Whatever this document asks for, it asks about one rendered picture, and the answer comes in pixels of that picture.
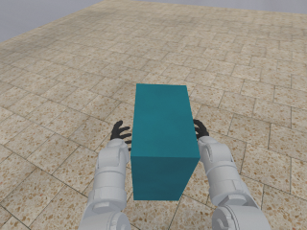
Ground carton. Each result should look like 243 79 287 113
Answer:
130 83 201 201

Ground robot right hand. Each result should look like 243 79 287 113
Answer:
193 119 209 142

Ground robot left upper arm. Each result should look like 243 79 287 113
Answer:
78 211 131 230

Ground right robot forearm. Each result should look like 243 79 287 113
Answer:
198 135 272 230

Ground robot right upper arm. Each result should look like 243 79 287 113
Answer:
211 204 271 230

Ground left robot forearm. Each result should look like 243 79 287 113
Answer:
78 138 130 229

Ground robot left hand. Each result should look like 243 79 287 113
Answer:
109 120 132 151

